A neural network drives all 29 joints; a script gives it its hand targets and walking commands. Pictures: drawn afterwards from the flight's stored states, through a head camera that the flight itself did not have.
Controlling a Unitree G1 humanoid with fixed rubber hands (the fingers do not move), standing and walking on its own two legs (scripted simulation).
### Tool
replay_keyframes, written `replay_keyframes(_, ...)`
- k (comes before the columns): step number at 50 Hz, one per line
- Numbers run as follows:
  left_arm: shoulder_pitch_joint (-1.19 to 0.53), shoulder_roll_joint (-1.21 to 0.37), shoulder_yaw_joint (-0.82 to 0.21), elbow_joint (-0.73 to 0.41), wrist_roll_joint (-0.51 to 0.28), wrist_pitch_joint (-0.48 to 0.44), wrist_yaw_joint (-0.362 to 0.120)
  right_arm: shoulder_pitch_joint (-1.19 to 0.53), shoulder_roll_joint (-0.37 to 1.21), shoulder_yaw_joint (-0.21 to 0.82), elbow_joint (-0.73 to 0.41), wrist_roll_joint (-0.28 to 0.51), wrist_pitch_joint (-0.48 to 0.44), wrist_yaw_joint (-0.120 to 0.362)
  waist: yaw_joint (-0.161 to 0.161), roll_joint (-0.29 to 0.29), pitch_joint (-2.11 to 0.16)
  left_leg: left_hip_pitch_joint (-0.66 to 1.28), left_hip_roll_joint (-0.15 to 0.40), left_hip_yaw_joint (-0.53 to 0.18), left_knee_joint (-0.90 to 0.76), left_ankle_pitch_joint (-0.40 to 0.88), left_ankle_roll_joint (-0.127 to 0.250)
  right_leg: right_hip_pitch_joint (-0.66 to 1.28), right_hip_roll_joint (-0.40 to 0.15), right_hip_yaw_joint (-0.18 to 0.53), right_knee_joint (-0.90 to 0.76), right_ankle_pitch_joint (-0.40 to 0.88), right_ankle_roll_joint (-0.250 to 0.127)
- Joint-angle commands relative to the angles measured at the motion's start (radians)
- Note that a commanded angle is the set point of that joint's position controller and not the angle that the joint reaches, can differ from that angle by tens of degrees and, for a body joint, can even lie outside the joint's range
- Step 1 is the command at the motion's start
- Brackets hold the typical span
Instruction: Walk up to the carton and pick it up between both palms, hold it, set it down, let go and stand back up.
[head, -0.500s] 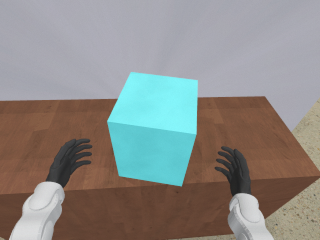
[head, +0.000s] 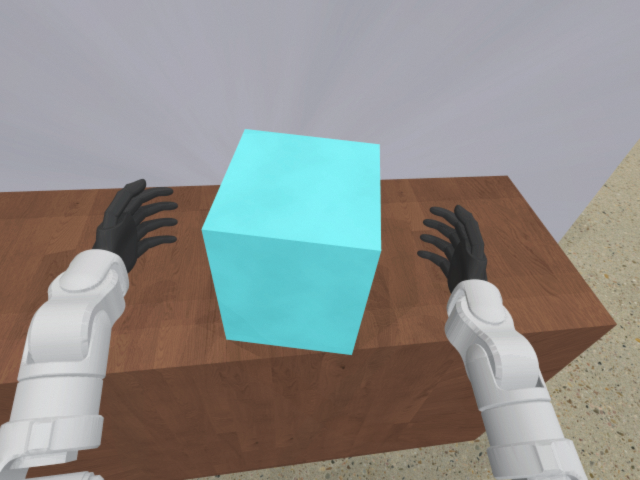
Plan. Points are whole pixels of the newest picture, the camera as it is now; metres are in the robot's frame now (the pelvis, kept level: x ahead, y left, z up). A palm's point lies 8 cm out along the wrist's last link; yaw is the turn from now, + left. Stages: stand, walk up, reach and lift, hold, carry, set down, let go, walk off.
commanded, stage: reach and lift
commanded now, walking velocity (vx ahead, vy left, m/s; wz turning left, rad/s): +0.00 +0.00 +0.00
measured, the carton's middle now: (300, 245) +0.45 +0.01 +0.03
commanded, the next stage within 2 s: none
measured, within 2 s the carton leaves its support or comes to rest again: neither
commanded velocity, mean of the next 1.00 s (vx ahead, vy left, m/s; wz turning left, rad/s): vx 0.00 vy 0.00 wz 0.00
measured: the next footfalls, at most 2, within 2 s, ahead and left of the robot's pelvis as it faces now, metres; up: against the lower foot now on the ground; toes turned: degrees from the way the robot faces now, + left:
none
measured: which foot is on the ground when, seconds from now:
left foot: down 0.00-1.00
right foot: down 0.00-1.00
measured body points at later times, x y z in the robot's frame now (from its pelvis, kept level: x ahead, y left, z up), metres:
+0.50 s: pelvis +0.00 +0.00 +0.00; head +0.01 +0.01 +0.45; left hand +0.44 +0.21 +0.19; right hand +0.41 -0.18 +0.17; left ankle +0.00 +0.11 -0.75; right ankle +0.00 -0.12 -0.75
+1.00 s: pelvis +0.01 -0.01 +0.00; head +0.01 +0.01 +0.45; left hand +0.48 +0.19 +0.22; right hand +0.45 -0.17 +0.21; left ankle +0.00 +0.11 -0.75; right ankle +0.00 -0.12 -0.75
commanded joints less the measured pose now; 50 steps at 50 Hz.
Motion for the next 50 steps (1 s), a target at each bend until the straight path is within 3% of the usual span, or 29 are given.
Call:
replay_keyframes(1,-0.38,0.14,0.024,-0.052,0.007,-0.024,0.01,-0.334,-0.067,-0.03,-0.055,0.009,-0.009,0.011,-0.01,0.082,-0.295,0.092,-0.012,-0.037,-0.017,0.204,-0.028,0.032,0.018,0.022,-0.009,0.161,-0.007)
replay_keyframes(5,-0.464,0.161,0.03,-0.009,0.017,-0.008,0.017,-0.42,-0.093,-0.048,-0.006,0.016,0.007,0.005,-0.024,0.087,-0.333,0.104,-0.013,-0.041,-0.009,0.225,-0.031,0.04,0.024,0.015,-0.004,0.194,-0.001)
replay_keyframes(8,-0.536,0.173,0.021,0.08,0.002,-0.007,0.014,-0.508,-0.091,-0.052,0.04,0.004,0.016,0.003,-0.035,0.044,-0.34,0.081,-0.021,-0.039,-0.012,0.193,-0.018,0.04,0.024,0.013,-0.003,0.206,0.011)
replay_keyframes(12,-0.604,0.189,0.022,0.153,0.02,-0.013,0.019,-0.572,-0.097,-0.045,0.132,0.021,0.022,0.003,-0.031,0.066,-0.366,0.086,-0.018,-0.041,-0.003,0.223,-0.023,0.047,0.031,0.007,0.005,0.213,0.006)
replay_keyframes(17,-0.714,0.202,-0.002,0.272,0.004,-0.031,0.016,-0.692,-0.112,-0.043,0.205,0.033,0.022,0.004,-0.051,0.054,-0.39,0.081,-0.024,-0.049,0.007,0.236,-0.021,0.046,0.032,0.005,0.006,0.259,0.014)
replay_keyframes(20,-0.762,0.205,-0.009,0.286,0.014,-0.043,0.023,-0.722,-0.132,-0.047,0.265,0.042,0.012,0.008,-0.058,0.1,-0.421,0.12,-0.02,-0.055,0.024,0.297,-0.038,0.037,0.037,-0.005,0.006,0.278,0.003)
replay_keyframes(24,-0.836,0.221,-0.02,0.358,0.011,-0.054,0.024,-0.805,-0.139,-0.044,0.328,0.052,0.005,0.007,-0.065,0.092,-0.462,0.127,-0.027,-0.053,0.036,0.317,-0.039,0.038,0.039,-0.01,0.007,0.312,0.011)
replay_keyframes(28,-0.911,0.24,-0.029,0.478,0.007,-0.091,0.024,-0.9,-0.142,-0.039,0.394,0.048,-0.001,0.009,-0.063,0.065,-0.459,0.085,-0.03,-0.052,0.022,0.273,-0.024,0.058,0.033,-0.004,0.014,0.331,0.023)
replay_keyframes(31,-0.97,0.244,-0.048,0.508,-0.006,-0.122,0.038,-0.952,-0.144,-0.033,0.435,0.062,-0.01,0.011,-0.059,0.075,-0.496,0.098,-0.028,-0.056,0.029,0.294,-0.029,0.046,0.038,-0.009,0.019,0.34,0.019)
replay_keyframes(34,-1.042,0.237,-0.078,0.579,-0.023,-0.139,0.048,-1.025,-0.16,-0.043,0.501,0.059,-0.019,0.014,-0.076,0.091,-0.517,0.115,-0.022,-0.067,0.042,0.309,-0.04,0.006,0.041,-0.021,0.013,0.34,0.015)
replay_keyframes(41,-1.106,0.257,-0.091,0.787,-0.012,-0.191,0.037,-1.114,-0.147,0.009,0.67,0.085,-0.029,-0.002,-0.078,0.06,-0.517,0.057,-0.039,-0.065,0.032,0.312,-0.027,0.078,0.029,-0.007,0.03,0.471,0.038)
replay_keyframes(48,-1.15,0.231,-0.137,0.912,-0.017,-0.267,0.044,-1.141,-0.136,-0.001,0.801,0.079,-0.068,0.002,-0.09,0.118,-0.523,0.095,-0.029,-0.069,0.055,0.358,-0.051,-0.017,0.033,-0.02,0.011,0.423,0.014)
replay_keyframes(50,-1.135,0.227,-0.131,0.934,-0.013,-0.297,0.042,-1.14,-0.127,0.001,0.803,0.063,-0.087,0.002,-0.088,0.086,-0.53,0.081,-0.03,-0.067,0.05,0.353,-0.045,-0.004,0.034,-0.02,0.017,0.43,0.023)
